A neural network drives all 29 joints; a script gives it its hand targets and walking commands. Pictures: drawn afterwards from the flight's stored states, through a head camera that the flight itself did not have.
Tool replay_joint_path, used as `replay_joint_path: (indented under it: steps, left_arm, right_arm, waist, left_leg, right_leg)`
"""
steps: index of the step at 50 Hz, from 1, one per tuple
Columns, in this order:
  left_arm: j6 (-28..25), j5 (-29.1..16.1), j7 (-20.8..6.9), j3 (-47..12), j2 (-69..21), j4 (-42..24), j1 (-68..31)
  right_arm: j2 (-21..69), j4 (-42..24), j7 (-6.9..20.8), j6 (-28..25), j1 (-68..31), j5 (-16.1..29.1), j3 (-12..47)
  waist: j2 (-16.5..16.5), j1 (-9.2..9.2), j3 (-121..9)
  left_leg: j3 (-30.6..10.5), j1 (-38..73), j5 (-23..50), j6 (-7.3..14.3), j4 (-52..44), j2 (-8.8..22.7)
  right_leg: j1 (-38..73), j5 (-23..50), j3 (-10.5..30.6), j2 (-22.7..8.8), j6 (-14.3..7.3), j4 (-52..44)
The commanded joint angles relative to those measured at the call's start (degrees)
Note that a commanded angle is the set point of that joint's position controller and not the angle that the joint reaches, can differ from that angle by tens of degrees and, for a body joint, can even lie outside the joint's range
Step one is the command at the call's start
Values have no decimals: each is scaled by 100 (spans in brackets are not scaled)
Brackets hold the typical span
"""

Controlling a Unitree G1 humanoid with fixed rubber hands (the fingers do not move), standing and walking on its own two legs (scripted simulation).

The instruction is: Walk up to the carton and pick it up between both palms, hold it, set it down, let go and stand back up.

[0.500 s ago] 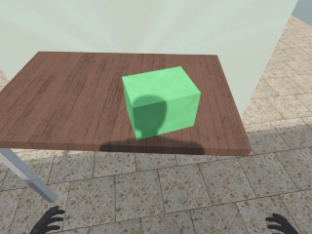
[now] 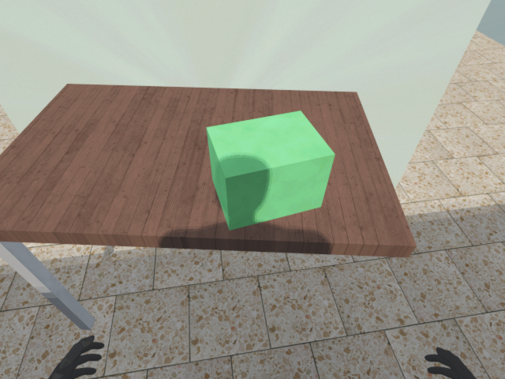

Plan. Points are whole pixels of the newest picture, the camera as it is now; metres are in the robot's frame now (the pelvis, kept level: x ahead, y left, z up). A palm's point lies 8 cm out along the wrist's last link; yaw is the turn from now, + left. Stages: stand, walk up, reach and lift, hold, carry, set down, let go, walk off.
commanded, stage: walk up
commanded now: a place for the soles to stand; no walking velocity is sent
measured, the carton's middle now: (266, 168) +0.54 -0.01 +0.02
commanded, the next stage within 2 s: reach and lift in 0.54 s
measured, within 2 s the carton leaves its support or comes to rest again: neither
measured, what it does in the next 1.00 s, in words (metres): stands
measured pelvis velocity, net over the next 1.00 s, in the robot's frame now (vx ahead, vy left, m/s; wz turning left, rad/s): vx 0.01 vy -0.04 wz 0.00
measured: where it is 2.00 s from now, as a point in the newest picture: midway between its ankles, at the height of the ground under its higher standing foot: outside the picture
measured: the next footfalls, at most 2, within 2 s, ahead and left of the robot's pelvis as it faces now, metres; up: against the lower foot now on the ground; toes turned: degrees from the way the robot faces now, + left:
none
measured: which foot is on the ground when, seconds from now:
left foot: down 0.00-1.00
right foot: down 0.00-1.00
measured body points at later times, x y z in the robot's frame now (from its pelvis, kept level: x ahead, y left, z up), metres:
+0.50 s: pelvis +0.00 -0.01 +0.00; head +0.00 -0.01 +0.45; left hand +0.15 +0.31 -0.07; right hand +0.13 -0.32 -0.08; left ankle +0.00 +0.12 -0.73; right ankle +0.02 -0.13 -0.73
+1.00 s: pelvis +0.01 -0.04 +0.01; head +0.01 -0.04 +0.46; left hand +0.20 +0.24 -0.03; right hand +0.19 -0.34 -0.04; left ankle +0.00 +0.12 -0.73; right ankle +0.02 -0.13 -0.73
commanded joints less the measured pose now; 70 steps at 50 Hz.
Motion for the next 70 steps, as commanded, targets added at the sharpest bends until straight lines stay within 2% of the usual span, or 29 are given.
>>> replay_joint_path:
  steps: [1, 3, 7, 13, 18, 24, 27, 28, 29, 31, 33, 35, 37, 39, 42, 44, 49, 54, 59, 70]
  left_arm:
    - [-241, -104, 98, 193, 1251, -334, -166]
    - [-225, -107, 99, 195, 1249, -343, -177]
    - [-204, -124, 87, 177, 1168, -357, -185]
    - [-199, -108, 88, 190, 1224, -345, -169]
    - [-196, -123, 78, 171, 1148, -369, -211]
    - [-196, -114, 86, 184, 1204, -354, -182]
    - [-194, -122, 83, 181, 1182, -366, -183]
    - [955, 24, 312, 46, 401, -1325, -1549]
    - [1259, 96, 381, 109, 251, -1372, -1440]
    - [1407, 216, 392, 125, 21, -1619, -1193]
    - [1423, 247, 425, 115, 38, -2066, -1060]
    - [1412, 165, 479, 126, 98, -2371, -960]
    - [1356, 61, 530, 113, 121, -2583, -783]
    - [1272, -21, 583, 111, 76, -2702, -560]
    - [1207, -113, 636, 198, 7, -2683, -461]
    - [1241, -106, 644, 277, 23, -2599, -466]
    - [1212, -137, 616, 398, -60, -2767, -573]
    - [1040, -311, 699, 389, -174, -3146, -824]
    - [908, -347, 778, 224, -490, -3215, -654]
    - [662, -313, 1112, -188, -1274, -3793, -704]
  right_arm:
    - [-1044, -368, 8, -126, -199, -48, -263]
    - [-1038, -352, 0, -117, -162, -59, -271]
    - [-1080, -346, -9, -113, -191, -63, -282]
    - [-1009, -322, -2, -97, -170, -71, -272]
    - [-1058, -318, -4, -119, -193, -60, -281]
    - [-1020, -302, -1, -103, -175, -66, -272]
    - [-1044, -292, -3, -111, -179, -60, -275]
    - [-442, 1056, 205, -1324, -1621, -615, -920]
    - [-783, 1171, 349, -1371, -1683, -637, -1066]
    - [-920, 1286, 460, -1483, -1580, -646, -1185]
    - [-927, 1102, 458, -1639, -1368, -524, -1111]
    - [-818, 826, 451, -1711, -1127, -401, -969]
    - [-746, 419, 476, -1731, -953, -262, -861]
    - [-737, -30, 519, -1746, -886, -88, -767]
    - [-736, -443, 565, -1694, -1010, 130, -653]
    - [-671, -552, 590, -1574, -1012, 264, -524]
    - [-447, -712, 601, -1235, -985, 593, -283]
    - [-425, -1295, 626, -1124, -1237, 761, -231]
    - [-555, -1338, 733, -1135, -1119, 999, -148]
    - [-1078, -1260, 1121, -1391, -1472, 1520, -172]
  waist:
    - [4, -45, -139]
    - [-17, -71, -173]
    - [67, -40, -101]
    - [-63, -55, -35]
    - [50, -37, -26]
    - [-41, -43, -47]
    - [22, -33, -34]
    - [382, -74, 414]
    - [555, -122, 590]
    - [602, -108, 401]
    - [441, -53, 9]
    - [-113, -46, -295]
    - [-451, -36, -513]
    - [-545, 73, -599]
    - [-513, 304, -468]
    - [-519, 372, -319]
    - [-476, 355, -114]
    - [-465, 341, -340]
    - [-325, 347, -486]
    - [-28, 411, -735]
  left_leg:
    - [-631, -30, 688, 306, -677, 484]
    - [-611, 96, 688, 320, -668, 455]
    - [-719, 71, 693, 394, -815, 549]
    - [-614, 17, 410, 324, -727, 421]
    - [-765, 35, 555, 410, -917, 561]
    - [-652, 22, 522, 363, -794, 461]
    - [-701, 27, 562, 386, -847, 501]
    - [67, -716, -324, -235, -1242, 461]
    - [100, -1356, -735, -69, -1431, 641]
    - [183, -1734, -658, 4, -1586, 690]
    - [254, -982, -46, -131, -1416, 520]
    - [290, -9, 686, -263, -1146, 272]
    - [273, 655, 1063, -263, -1077, 141]
    - [331, 840, 1259, -222, -1188, 73]
    - [419, 736, 1232, -128, -1349, -36]
    - [452, 662, 1101, -71, -1457, -83]
    - [453, 820, 1128, -34, -1667, -171]
    - [453, 931, 1233, -28, -1722, -219]
    - [397, 1140, 1716, -114, -1703, -172]
    - [217, 1657, 2427, -315, -1487, 10]
  right_leg:
    - [553, 391, 960, -783, -358, -675]
    - [499, 557, 965, -822, -386, -622]
    - [447, 466, 736, -634, -310, -494]
    - [379, 228, 1001, -834, -404, -722]
    - [379, 265, 716, -605, -299, -557]
    - [425, 279, 896, -751, -363, -653]
    - [413, 268, 789, -660, -326, -592]
    - [309, -120, -405, 106, -401, -55]
    - [974, 215, -537, 271, -378, 346]
    - [1639, 698, -504, 412, -236, 484]
    - [1492, 827, -437, 386, -245, 78]
    - [998, 922, -408, 300, -264, -457]
    - [728, 958, -433, 263, -262, -779]
    - [849, 1132, -436, 285, -234, -960]
    - [1050, 1181, -319, 226, -201, -1147]
    - [1110, 1084, -195, 141, -158, -1252]
    - [1239, 1187, 25, -36, -70, -1426]
    - [1214, 1511, 59, -47, -29, -1422]
    - [1234, 1954, 15, 32, -117, -1392]
    - [606, 1530, -23, 241, -431, -1549]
